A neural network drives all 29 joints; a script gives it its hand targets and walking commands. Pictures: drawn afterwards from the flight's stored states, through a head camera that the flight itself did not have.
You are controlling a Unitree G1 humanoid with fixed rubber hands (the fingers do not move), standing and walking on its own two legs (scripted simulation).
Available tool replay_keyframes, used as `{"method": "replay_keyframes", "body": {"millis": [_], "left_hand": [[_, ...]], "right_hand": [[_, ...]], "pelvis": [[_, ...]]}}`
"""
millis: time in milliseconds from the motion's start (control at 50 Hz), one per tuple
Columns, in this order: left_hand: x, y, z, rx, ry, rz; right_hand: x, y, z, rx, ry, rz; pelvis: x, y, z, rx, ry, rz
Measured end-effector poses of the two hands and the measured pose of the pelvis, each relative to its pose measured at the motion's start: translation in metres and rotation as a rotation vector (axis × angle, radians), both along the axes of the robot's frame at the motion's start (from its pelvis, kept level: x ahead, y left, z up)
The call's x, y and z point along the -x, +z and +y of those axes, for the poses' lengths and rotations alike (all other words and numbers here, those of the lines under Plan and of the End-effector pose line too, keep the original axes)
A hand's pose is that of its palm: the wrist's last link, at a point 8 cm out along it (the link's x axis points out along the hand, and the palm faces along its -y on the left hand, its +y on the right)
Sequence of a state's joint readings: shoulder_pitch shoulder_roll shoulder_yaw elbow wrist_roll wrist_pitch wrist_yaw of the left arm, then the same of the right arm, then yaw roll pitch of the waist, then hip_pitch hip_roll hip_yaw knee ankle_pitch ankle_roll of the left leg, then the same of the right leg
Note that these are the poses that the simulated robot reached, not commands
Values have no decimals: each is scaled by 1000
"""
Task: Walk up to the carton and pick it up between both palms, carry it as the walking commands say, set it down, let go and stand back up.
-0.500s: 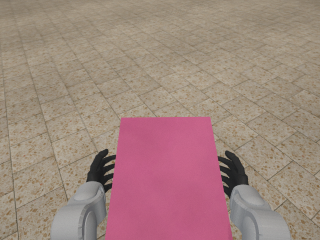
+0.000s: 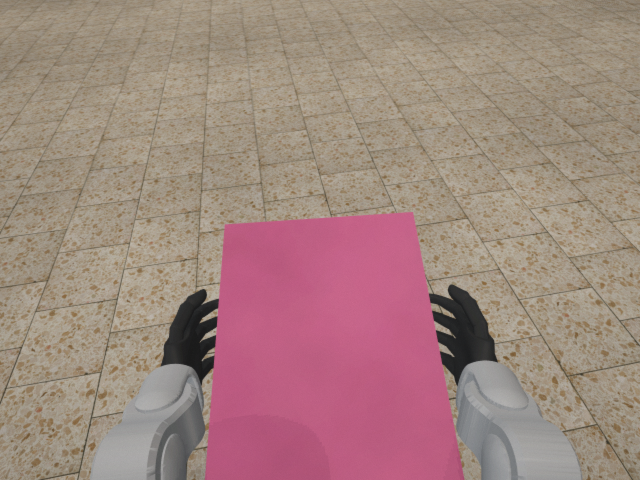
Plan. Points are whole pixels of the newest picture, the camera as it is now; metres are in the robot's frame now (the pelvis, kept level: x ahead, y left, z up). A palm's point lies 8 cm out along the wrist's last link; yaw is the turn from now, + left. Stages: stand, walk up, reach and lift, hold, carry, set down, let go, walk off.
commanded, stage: carry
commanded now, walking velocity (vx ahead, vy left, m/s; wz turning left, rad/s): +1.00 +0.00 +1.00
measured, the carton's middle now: (329, 368) +0.27 -0.01 +0.03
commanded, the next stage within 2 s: none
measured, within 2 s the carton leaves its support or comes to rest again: neither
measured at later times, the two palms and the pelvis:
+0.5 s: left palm (103, 204) +0.53 +0.34 +0.07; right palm (278, 155) +0.64 +0.06 +0.08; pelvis +0.36 +0.10 +0.00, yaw +28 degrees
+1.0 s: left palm out of the picture +0.67 +0.62 +0.10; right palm (80, 79) +0.95 +0.53 +0.09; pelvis +0.73 +0.34 +0.00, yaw +62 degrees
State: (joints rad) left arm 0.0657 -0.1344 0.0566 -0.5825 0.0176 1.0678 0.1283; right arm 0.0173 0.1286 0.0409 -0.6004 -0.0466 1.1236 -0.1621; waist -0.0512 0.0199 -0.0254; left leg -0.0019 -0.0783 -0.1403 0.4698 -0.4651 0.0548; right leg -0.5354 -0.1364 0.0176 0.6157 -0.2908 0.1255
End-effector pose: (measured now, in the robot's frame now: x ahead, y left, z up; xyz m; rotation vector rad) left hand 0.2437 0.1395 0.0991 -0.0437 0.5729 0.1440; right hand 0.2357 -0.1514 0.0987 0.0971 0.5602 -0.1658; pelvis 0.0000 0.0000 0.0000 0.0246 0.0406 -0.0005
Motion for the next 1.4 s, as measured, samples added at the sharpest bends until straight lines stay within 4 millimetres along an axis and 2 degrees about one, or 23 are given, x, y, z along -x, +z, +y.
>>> {"method": "replay_keyframes", "body": {"millis": [60, 120, 200, 260, 300, 360, 400, 440, 520, 600, 680, 740, 800, 880, 960, 1020, 1080, 1140, 1200, 1260, 1340, 1400], "left_hand": [[-30, -8, 16, -2, 124, -2], [-38, -16, 45, 11, 285, 71], [-51, -14, 83, 45, 480, 94], [-80, -12, 112, 63, 567, 66], [-109, -15, 131, 72, 589, 52], [-165, -23, 159, 63, 556, 35], [-205, -26, 173, 56, 514, 69], [-241, -27, 183, 65, 474, 118], [-304, -23, 203, 91, 420, 150], [-357, -18, 238, 92, 460, 119], [-403, -14, 284, 53, 584, 67], [-420, -14, 323, 22, 720, 75], [-411, -13, 359, 35, 902, 106], [-400, -2, 399, 40, 1129, 73], [-411, 4, 449, 30, 1275, 27], [-440, -8, 499, 34, 1292, 28], [-480, -27, 557, 32, 1241, 58], [-524, -36, 603, 75, 1165, 146], [-570, -33, 641, 102, 1092, 183], [-609, -22, 682, 106, 1069, 141], [-641, -14, 740, 62, 1139, 49], [-645, -11, 771, 44, 1221, 70]], "right_hand": [[-68, -5, 17, 7, 130, -3], [-122, -12, 55, 18, 289, 68], [-187, -7, 112, 39, 478, 93], [-238, 0, 153, 62, 567, 63], [-271, -1, 175, 73, 588, 48], [-319, -11, 197, 65, 557, 32], [-345, -23, 204, 67, 519, 65], [-367, -27, 207, 76, 478, 113], [-419, -15, 222, 99, 426, 149], [-488, -4, 264, 104, 471, 119], [-566, -4, 329, 73, 596, 64], [-615, -11, 392, 60, 733, 65], [-643, -12, 464, 66, 911, 93], [-669, 0, 559, 57, 1130, 63], [-695, 3, 644, 39, 1272, 24], [-724, -13, 697, 44, 1291, 24], [-758, -39, 739, 45, 1241, 54], [-792, -53, 765, 79, 1175, 148], [-830, -45, 786, 99, 1097, 191], [-866, -26, 822, 102, 1071, 149], [-910, -14, 900, 71, 1146, 50], [-925, -11, 957, 57, 1223, 67]], "pelvis": [[-48, -9, -16, 39, 179, -13], [-93, -3, -18, 52, 260, -19], [-153, 5, -9, 65, 353, -12], [-197, 4, 5, 56, 388, -3], [-228, 0, 20, 38, 397, 0], [-274, -16, 52, -1, 400, -13], [-299, -17, 69, -10, 423, -19], [-323, -9, 83, -14, 449, -21], [-380, 8, 110, 0, 511, 2], [-446, 11, 137, 23, 557, 19], [-520, 2, 164, 55, 655, 19], [-567, -2, 185, 76, 827, 10], [-609, 5, 210, 65, 924, 3], [-662, 10, 253, 29, 1029, 12], [-711, 4, 310, -14, 1074, 31], [-743, -11, 363, -66, 1100, 39], [-771, -31, 424, -94, 1137, 28], [-794, -23, 463, -112, 1137, 3], [-820, -5, 497, -101, 1145, -3], [-853, 5, 532, -70, 1187, -4], [-903, -3, 581, -59, 1233, -6], [-928, 2, 607, -20, 1287, -21]]}}
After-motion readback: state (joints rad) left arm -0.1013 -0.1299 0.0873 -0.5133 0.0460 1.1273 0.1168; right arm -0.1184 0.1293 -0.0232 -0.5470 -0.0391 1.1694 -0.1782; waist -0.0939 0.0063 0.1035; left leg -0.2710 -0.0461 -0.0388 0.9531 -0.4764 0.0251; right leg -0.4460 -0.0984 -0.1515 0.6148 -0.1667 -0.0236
